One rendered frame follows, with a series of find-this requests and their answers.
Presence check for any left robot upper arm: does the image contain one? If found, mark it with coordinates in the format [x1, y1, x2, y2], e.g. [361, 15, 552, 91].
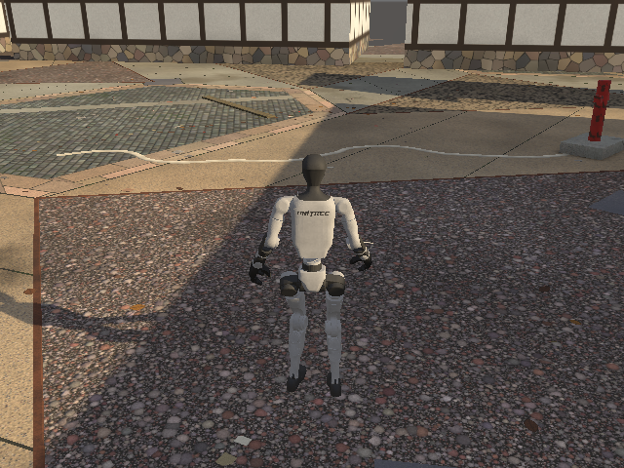
[264, 196, 293, 249]

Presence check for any robot left foot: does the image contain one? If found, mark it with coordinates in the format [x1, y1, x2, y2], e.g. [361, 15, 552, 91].
[287, 365, 307, 392]

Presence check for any left robot hand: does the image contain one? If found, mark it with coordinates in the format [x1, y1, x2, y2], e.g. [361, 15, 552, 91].
[249, 263, 271, 285]

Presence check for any robot left forearm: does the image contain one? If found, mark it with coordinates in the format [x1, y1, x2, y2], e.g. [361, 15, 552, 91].
[253, 233, 273, 269]

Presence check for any robot right forearm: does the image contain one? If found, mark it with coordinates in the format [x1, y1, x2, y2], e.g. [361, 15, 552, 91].
[353, 234, 370, 260]

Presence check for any right robot hand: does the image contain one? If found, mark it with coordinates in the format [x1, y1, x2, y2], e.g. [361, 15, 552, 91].
[350, 254, 372, 271]

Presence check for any right robot upper arm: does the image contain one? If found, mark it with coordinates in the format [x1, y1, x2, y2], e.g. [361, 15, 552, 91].
[333, 197, 362, 250]

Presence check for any right robot shin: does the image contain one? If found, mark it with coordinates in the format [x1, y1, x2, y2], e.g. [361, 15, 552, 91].
[327, 320, 342, 384]

